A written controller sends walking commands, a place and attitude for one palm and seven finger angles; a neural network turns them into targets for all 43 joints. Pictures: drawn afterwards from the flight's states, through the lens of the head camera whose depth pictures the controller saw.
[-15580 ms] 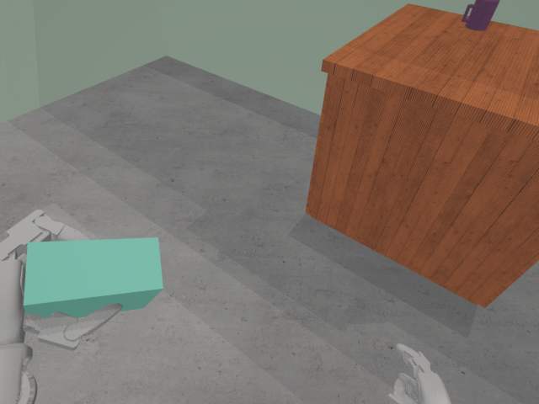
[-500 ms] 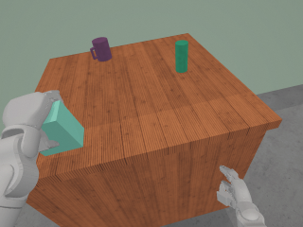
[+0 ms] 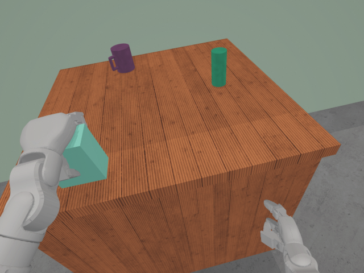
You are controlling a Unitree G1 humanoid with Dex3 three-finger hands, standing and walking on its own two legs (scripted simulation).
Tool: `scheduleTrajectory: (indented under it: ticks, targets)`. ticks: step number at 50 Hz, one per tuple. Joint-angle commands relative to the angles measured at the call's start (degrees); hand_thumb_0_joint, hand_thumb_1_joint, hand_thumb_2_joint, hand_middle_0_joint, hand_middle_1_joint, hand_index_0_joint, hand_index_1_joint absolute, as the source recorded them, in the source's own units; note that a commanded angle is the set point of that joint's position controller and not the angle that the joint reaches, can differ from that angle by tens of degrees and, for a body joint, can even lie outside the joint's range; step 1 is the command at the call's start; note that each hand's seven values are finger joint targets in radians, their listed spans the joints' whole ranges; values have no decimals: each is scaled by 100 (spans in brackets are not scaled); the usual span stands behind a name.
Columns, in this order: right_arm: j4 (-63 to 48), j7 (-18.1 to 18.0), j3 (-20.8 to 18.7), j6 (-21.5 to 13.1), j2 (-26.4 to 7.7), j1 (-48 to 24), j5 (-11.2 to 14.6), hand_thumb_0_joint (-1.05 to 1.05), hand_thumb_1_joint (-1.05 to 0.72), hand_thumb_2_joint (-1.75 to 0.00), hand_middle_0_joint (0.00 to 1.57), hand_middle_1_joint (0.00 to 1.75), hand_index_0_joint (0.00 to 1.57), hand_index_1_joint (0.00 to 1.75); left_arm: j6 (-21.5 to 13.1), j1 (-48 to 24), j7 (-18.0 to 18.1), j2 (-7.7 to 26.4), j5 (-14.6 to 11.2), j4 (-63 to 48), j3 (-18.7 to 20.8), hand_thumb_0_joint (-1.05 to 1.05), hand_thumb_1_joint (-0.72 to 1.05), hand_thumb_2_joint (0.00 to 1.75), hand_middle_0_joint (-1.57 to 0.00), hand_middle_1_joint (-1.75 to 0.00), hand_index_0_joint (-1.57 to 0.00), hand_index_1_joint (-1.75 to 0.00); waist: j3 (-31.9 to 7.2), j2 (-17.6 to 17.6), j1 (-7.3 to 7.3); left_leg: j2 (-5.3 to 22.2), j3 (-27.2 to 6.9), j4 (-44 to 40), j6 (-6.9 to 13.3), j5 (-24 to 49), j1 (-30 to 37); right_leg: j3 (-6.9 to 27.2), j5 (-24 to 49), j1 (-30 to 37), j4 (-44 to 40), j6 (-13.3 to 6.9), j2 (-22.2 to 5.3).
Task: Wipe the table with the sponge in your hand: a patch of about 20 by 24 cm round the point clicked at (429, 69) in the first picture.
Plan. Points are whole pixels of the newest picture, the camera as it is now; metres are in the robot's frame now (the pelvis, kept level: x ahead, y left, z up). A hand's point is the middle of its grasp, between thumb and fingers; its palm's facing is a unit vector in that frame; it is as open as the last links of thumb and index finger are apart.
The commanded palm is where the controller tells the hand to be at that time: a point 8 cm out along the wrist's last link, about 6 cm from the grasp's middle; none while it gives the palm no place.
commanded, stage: move the sponge above the wiping area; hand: left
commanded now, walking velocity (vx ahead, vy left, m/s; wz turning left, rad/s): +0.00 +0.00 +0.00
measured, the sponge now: (77, 162) +0.27 +0.29 +0.13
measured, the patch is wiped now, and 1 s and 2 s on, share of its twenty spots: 0.00 0.00 0.00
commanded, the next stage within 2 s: lower the sponge onto the table in 1.60 s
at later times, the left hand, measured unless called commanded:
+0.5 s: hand (66, 154) +0.27 +0.30 +0.16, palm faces +0.06 -0.03 -1.00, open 9.9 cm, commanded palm +0.24 +0.29 +0.24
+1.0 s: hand (70, 150) +0.27 +0.29 +0.17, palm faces +0.10 -0.03 -0.99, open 9.9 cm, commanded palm +0.23 +0.28 +0.25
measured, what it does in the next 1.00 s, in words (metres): stands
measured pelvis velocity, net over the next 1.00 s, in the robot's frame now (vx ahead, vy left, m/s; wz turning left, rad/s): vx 0.00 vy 0.00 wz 0.00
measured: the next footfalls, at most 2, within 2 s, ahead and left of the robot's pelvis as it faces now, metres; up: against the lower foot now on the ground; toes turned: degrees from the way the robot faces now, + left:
none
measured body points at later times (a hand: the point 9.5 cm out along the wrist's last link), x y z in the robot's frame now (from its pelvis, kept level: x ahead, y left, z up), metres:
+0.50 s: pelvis +0.01 -0.01 +0.00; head -0.01 -0.06 +0.45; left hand +0.26 +0.30 +0.21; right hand +0.26 -0.21 -0.08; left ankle +0.05 +0.12 -0.74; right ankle +0.03 -0.09 -0.74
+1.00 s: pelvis +0.00 +0.00 +0.00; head -0.02 -0.06 +0.45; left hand +0.26 +0.28 +0.22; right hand +0.28 -0.17 -0.07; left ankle +0.05 +0.12 -0.74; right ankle +0.03 -0.09 -0.74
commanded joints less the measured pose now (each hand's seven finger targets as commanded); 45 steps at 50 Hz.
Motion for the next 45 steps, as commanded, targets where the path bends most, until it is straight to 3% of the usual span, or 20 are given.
scheduleTrajectory:
  ticks: [1,3,6,8,11,14,16,20,21,23,26,27,29,31,34,36,38,40,41,45]
  targets:
    - [-1148,-21,-189,-390,-383,-1501,33,0,-90,-90,20,30,20,30,-92,-2039,299,1618,243,-1189,1076,0,10,130,-120,-160,-120,-160,-1350,-226,20,-58,-171,-297,91,402,439,548,78,271,-552,-104,-21]
    - [-1081,-4,-195,-399,-374,-1346,-11,0,-90,-90,20,30,20,30,-114,-1971,335,1372,229,-1053,855,0,10,130,-120,-160,-120,-160,-1311,-255,-14,-74,-121,-304,95,523,439,387,164,255,-563,-47,-72]
    - [-1039,-34,-213,-372,-443,-1391,12,0,-90,-90,20,30,20,30,-83,-1926,362,1796,231,-693,1287,0,10,130,-120,-160,-120,-160,-1169,-516,12,-54,-139,-258,84,358,324,607,16,223,-650,-85,-47]
    - [-1023,-14,-220,-368,-426,-1301,-10,0,-90,-90,20,30,20,30,-133,-2023,366,1482,247,-749,970,0,10,130,-120,-160,-120,-160,-1310,-349,-32,-86,-65,-239,100,511,395,423,167,239,-616,-27,-88]
    - [-1120,-9,-222,-392,-425,-1442,2,0,-90,-90,20,30,20,30,-148,-1656,340,1683,174,-934,1215,0,10,130,-120,-160,-120,-160,-1358,-208,44,-84,-100,-161,98,600,410,636,373,351,-573,-90,-85]
    - [-1012,-7,-257,-335,-501,-1192,-28,0,-90,-90,20,30,20,30,-166,-1512,313,1695,171,-515,1241,0,10,130,-120,-160,-120,-160,-1217,-625,-29,-72,-42,-129,119,636,270,485,514,296,-588,10,-125]
    - [-1116,-34,-255,-373,-462,-1354,6,0,-90,-90,20,30,20,30,-237,-1537,291,1828,123,-805,1379,0,10,130,-120,-160,-120,-160,-1323,-390,-10,-81,-52,-52,116,604,351,690,494,338,-579,-44,-123]
    - [-1049,-51,-295,-346,-507,-1093,-31,0,-90,-90,20,30,20,30,-390,-1373,306,1825,95,-602,1394,0,10,130,-120,-160,-120,-160,-1255,-570,-61,-83,-11,-12,133,651,305,552,615,290,-584,38,-179]
    - [-1111,-72,-265,-394,-488,-1251,8,0,-90,-90,20,30,20,30,-433,-1477,297,1893,52,-736,1445,0,10,130,-120,-160,-120,-160,-1197,-364,-72,-91,-69,-15,123,552,339,689,448,252,-618,-22,-136]
    - [-1020,-97,-284,-404,-492,-1070,-20,0,-90,-90,20,30,20,30,-527,-1611,335,1734,92,-487,1270,0,10,130,-120,-160,-120,-160,-1069,-405,-137,-98,-39,-19,130,505,318,539,317,109,-663,23,-162]
    - [-1134,-117,-285,-477,-453,-1215,14,0,-90,-90,20,30,20,30,-695,-1802,380,1751,68,-940,1272,0,10,130,-120,-160,-120,-160,-1279,-53,-106,-113,-95,-39,127,541,492,632,341,203,-638,-52,-119]
    - [-1093,-115,-307,-500,-448,-1071,-37,0,-90,-90,20,30,20,30,-740,-1803,436,1724,87,-1007,1262,0,10,130,-120,-160,-120,-160,-1466,-56,-76,-110,-87,-31,130,661,531,523,418,281,-591,-37,-162]
    - [-1061,-93,-343,-489,-464,-1005,-58,0,-90,-90,20,30,20,30,-748,-1547,496,1694,88,-994,1313,0,10,130,-120,-160,-120,-160,-1397,-163,-58,-88,-86,-69,128,798,541,471,616,282,-580,-29,-135]
    - [-1123,-69,-308,-499,-440,-1241,-36,0,-90,-90,20,30,20,30,-678,-1406,556,1817,49,-1212,1504,0,10,130,-120,-160,-120,-160,-1381,-84,25,-86,-128,-74,109,815,523,625,629,355,-569,-97,-107]
    - [-1029,-8,-332,-407,-467,-1114,-54,0,-90,-90,20,30,20,30,-459,-1203,642,1591,31,-858,1396,0,10,130,-120,-160,-120,-160,-1129,-434,30,-40,-71,-177,81,677,330,422,466,245,-600,-10,-134]
    - [-1099,-5,-298,-388,-462,-1408,8,0,-90,-90,20,30,20,30,-305,-1361,630,1676,51,-1001,1430,0,10,130,-120,-160,-120,-160,-1179,-237,64,-58,-99,-199,66,564,336,613,318,284,-607,-82,-85]
    - [-1060,3,-290,-361,-448,-1292,-9,0,-90,-90,20,30,20,30,-209,-1469,604,1370,65,-915,1083,0,10,130,-120,-160,-120,-160,-1154,-320,-15,-51,-55,-241,72,519,330,427,249,198,-609,-10,-115]
    - [-1053,-1,-287,-326,-466,-1293,-4,0,-90,-90,20,30,20,30,-149,-1472,531,1359,93,-883,1005,0,10,130,-120,-160,-120,-160,-1166,-418,-14,-54,-74,-271,85,448,334,388,204,188,-622,2,-91]
    - [-1156,-22,-243,-372,-411,-1498,51,0,-90,-90,20,30,20,30,-125,-1542,479,1401,86,-1030,1032,0,10,130,-120,-160,-120,-160,-1149,-381,-2,-54,-116,-266,90,347,365,546,66,168,-639,-53,-52]
    - [-1067,-31,-248,-333,-436,-1316,0,0,-90,-90,20,30,20,30,-103,-1775,366,1344,217,-908,809,0,10,130,-120,-160,-120,-160,-1147,-463,-48,-67,-100,-306,113,321,372,369,51,110,-643,7,-66]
